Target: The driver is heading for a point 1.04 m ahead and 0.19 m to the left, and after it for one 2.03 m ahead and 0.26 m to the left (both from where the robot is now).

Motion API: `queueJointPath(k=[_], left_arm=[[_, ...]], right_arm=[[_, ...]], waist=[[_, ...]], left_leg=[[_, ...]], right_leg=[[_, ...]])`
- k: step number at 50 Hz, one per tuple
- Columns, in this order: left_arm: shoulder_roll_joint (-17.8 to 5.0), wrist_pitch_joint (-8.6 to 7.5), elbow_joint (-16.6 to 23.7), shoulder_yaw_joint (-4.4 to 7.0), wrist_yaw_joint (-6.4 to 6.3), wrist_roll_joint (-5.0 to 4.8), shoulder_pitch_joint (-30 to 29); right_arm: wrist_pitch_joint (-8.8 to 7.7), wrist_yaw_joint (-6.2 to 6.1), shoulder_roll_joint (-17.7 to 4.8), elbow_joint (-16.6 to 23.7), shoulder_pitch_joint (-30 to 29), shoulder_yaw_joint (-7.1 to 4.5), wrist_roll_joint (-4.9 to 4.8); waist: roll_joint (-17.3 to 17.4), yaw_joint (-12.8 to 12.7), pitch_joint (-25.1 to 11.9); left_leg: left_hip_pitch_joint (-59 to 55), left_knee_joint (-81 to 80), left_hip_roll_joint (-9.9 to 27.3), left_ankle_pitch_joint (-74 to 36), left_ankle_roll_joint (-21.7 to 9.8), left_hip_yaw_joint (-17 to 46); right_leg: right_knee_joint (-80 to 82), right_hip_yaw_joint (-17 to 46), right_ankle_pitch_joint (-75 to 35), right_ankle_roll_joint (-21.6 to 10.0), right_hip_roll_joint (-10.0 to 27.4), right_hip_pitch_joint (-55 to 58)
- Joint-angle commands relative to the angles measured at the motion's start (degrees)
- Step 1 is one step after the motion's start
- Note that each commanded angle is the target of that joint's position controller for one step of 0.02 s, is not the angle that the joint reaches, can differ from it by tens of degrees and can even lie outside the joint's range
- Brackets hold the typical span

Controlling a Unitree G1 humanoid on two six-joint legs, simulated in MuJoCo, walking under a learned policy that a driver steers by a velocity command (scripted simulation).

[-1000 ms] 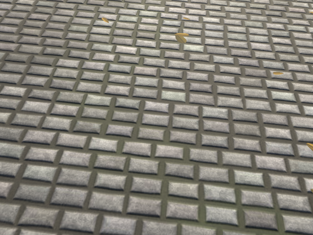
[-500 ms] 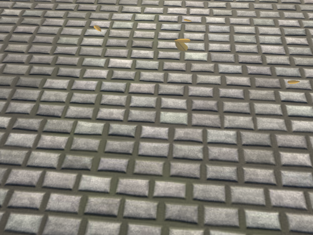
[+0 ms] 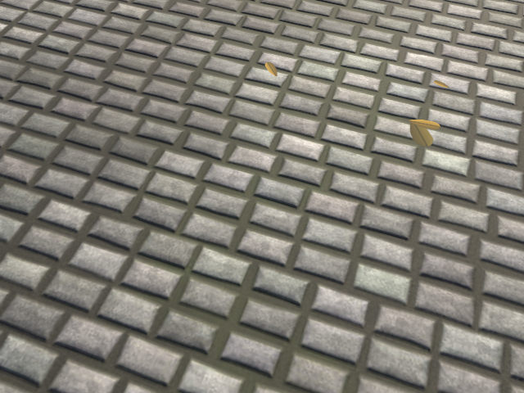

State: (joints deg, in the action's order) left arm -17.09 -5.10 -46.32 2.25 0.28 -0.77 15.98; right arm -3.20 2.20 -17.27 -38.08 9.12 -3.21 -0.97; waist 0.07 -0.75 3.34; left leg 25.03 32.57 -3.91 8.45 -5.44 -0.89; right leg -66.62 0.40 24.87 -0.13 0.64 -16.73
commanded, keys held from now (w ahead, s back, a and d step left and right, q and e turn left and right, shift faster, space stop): w+q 0.70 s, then w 0.28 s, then w+e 0.02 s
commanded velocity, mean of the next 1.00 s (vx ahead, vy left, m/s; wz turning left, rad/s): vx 0.50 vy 0.00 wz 0.50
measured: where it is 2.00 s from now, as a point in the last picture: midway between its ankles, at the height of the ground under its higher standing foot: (179, 192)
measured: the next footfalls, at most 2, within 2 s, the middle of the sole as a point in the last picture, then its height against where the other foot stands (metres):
right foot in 0.38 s outside the picture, level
left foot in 0.88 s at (178, 337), level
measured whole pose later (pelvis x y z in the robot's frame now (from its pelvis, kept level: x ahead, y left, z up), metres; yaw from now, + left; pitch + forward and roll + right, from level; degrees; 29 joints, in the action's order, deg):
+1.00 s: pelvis +0.52 +0.12 +0.00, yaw +30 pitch +1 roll -1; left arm -17.6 -4.8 -49.5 2.5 0.8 -1.8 17.4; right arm -2.5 1.8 -16.0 -35.8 8.6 -2.8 -0.5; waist -0.4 -1.9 3.4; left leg 22.9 31.4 -2.1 8.8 -4.0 -1.8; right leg -65.9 -0.8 25.7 -0.3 3.6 -17.3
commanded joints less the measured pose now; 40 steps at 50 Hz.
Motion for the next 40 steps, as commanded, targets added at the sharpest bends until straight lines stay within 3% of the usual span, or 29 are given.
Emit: queueJointPath(k=[1,2,5,8,10,12,15,17,18,19,20,21,22,23,24,25,26,29,31,35,38,40], left_arm=[[-7.92,-2.80,7.07,1.83,-0.08,0.93,-4.35],[-7.73,-2.16,7.25,1.95,-0.06,1.31,-3.41],[-5.66,-0.66,7.42,1.61,-0.36,1.83,-3.05],[-3.69,-0.56,9.35,0.83,-0.44,1.90,-10.08],[-2.97,-0.91,10.29,0.50,-0.04,1.43,-14.35],[-3.67,-1.29,11.23,0.69,0.41,0.75,-17.32],[-5.81,-1.96,11.69,1.56,1.02,0.43,-18.01],[-7.03,-2.45,11.08,2.31,1.06,0.30,-14.99],[-7.94,-2.71,9.89,3.02,0.76,0.48,-10.34],[-10.06,-2.99,9.09,3.87,0.32,1.42,-3.43],[-14.69,-2.61,8.33,5.04,-0.13,2.37,3.91],[-13.90,-1.80,6.41,5.17,0.46,0.94,6.42],[-8.55,-1.51,7.62,3.83,0.33,0.39,3.42],[-6.51,-0.99,8.01,3.18,0.06,0.68,0.69],[-5.50,-0.73,7.82,2.70,0.02,1.09,-1.65],[-4.22,-0.72,7.43,2.25,-0.07,1.39,-2.92],[-4.38,-0.88,7.00,2.24,-0.14,1.58,-3.53],[-5.36,-1.52,5.42,2.84,-0.08,1.00,-3.33],[-6.82,-1.53,4.48,3.34,-0.11,1.03,-2.96],[-8.36,-0.87,3.09,3.59,-0.32,0.71,-2.56],[-9.46,-0.21,0.84,3.71,-0.12,-0.14,1.40],[-10.45,0.40,-0.43,3.97,0.10,-0.86,2.79]], right_arm=[[-0.46,-0.82,-6.91,2.69,6.14,-2.09,0.60],[-0.43,-0.97,-6.87,3.46,4.77,-2.01,1.09],[-0.71,-1.76,-7.84,3.12,4.70,-2.42,0.59],[-0.44,-2.67,-9.24,1.88,7.10,-2.91,0.04],[-0.04,-3.02,-9.49,1.05,8.99,-3.01,-0.16],[0.25,-3.15,-9.76,0.02,11.11,-3.15,-0.43],[0.83,-3.46,-8.93,-0.73,12.28,-3.07,-0.65],[1.23,-3.55,-8.84,-0.61,11.36,-3.22,-0.40],[1.35,-3.44,-7.69,-0.29,10.58,-2.83,-0.30],[1.19,-3.15,-4.80,0.50,10.29,-1.73,0.14],[0.82,-3.15,-1.09,1.67,15.90,-0.56,-0.12],[0.40,-3.20,-2.87,2.47,19.23,-0.32,-1.18],[0.62,-3.26,-8.21,1.39,15.37,-1.63,-1.48],[0.98,-3.23,-9.41,2.19,10.20,-2.09,-0.87],[1.12,-3.14,-8.62,2.92,7.66,-2.15,-0.24],[1.31,-2.92,-7.62,3.26,6.54,-2.33,0.04],[1.59,-2.59,-6.31,3.51,7.38,-2.17,-0.46],[2.26,-2.28,-3.54,4.46,6.05,-1.56,-0.53],[2.24,-2.07,-2.94,5.31,4.01,-1.27,-0.21],[1.38,-0.71,-1.88,6.39,-1.80,-0.70,-0.31],[0.94,0.15,-0.68,8.24,-7.11,-0.10,-0.38],[0.80,0.53,-1.36,9.25,-8.76,-0.28,-0.34]], waist=[[-0.20,2.31,-6.76],[2.02,0.72,-5.97],[2.28,-0.41,-4.88],[2.80,1.97,-3.41],[3.87,3.85,-3.29],[4.50,4.94,-3.03],[5.46,4.39,-3.19],[7.17,2.39,-3.58],[7.09,-0.20,-5.58],[4.55,-3.54,-12.08],[-7.18,-3.36,-21.01],[-19.19,-2.37,-22.98],[-10.65,-3.71,-14.88],[-6.26,-4.00,-8.96],[-4.23,-2.98,-5.06],[-4.31,-1.93,-2.84],[-6.72,-0.75,-2.26],[-5.77,-0.31,-1.51],[-4.44,-0.57,-1.41],[-3.46,-2.56,-0.51],[-2.63,-4.32,1.04],[-2.95,-3.83,1.78]], left_leg=[[-23.61,-17.29,15.71,-4.83,-11.46,25.07],[-19.05,-18.46,14.69,-8.96,-11.93,24.00],[-12.42,-20.07,12.21,-15.29,-11.96,18.40],[-9.60,-19.68,9.00,-12.88,-9.12,14.73],[-8.84,-18.99,8.01,-8.48,-7.42,14.75],[-10.29,-17.95,9.03,-5.43,-6.79,17.37],[-16.21,-13.21,11.13,-3.11,-5.81,22.79],[-17.87,-9.59,11.82,-5.20,-4.84,25.43],[-17.01,-5.55,9.89,-7.47,-3.53,24.70],[-12.92,5.73,6.85,-5.92,-1.66,21.62],[3.43,24.77,-0.81,10.49,2.57,13.70],[16.80,37.04,-0.40,26.58,4.01,11.03],[20.53,41.74,3.20,21.83,4.60,12.18],[20.33,41.97,5.08,17.10,4.91,9.86],[18.81,39.80,6.66,13.78,5.14,9.06],[17.01,37.32,8.19,11.52,4.98,8.94],[14.69,36.03,9.24,10.24,5.08,8.26],[15.20,31.58,10.29,7.68,5.85,6.73],[16.82,26.83,10.74,3.41,6.38,6.51],[13.86,13.53,9.89,-8.32,5.65,3.32],[11.50,6.25,8.43,-8.84,4.21,1.41],[10.79,3.06,7.33,-5.03,2.64,0.67]], right_leg=[[-0.21,4.69,-5.57,-0.21,5.15,-23.67],[1.33,4.77,-6.53,0.62,5.46,-20.31],[8.63,2.98,-10.46,3.53,4.95,-18.00],[22.46,2.44,-22.47,4.75,2.95,-16.19],[30.33,2.18,-29.01,4.69,0.90,-12.84],[34.20,2.90,-30.97,4.31,-0.24,-11.28],[38.56,5.10,-26.94,2.71,-0.57,-10.60],[39.76,4.71,-21.79,0.80,-0.65,-6.69],[42.29,3.63,-22.10,-0.77,-0.61,0.21],[41.05,7.98,-21.07,-3.88,5.05,13.04],[41.67,26.73,-14.96,-11.06,17.91,34.06],[47.22,46.29,-0.41,-15.91,24.85,38.91],[49.26,40.85,6.53,-13.52,22.56,32.36],[49.76,31.43,1.91,-11.08,19.95,25.17],[51.23,24.98,-5.18,-10.21,17.43,18.64],[52.83,19.76,-10.24,-9.34,15.12,14.51],[54.22,16.41,-13.13,-9.35,14.31,11.56],[57.18,9.28,-20.30,-10.69,13.93,9.88],[57.79,5.61,-25.47,-11.26,14.52,11.28],[57.94,-2.83,-29.62,-9.32,12.67,12.78],[57.98,-4.57,-30.40,-9.04,13.71,15.21],[56.67,-4.88,-34.53,-8.77,15.30,18.72]])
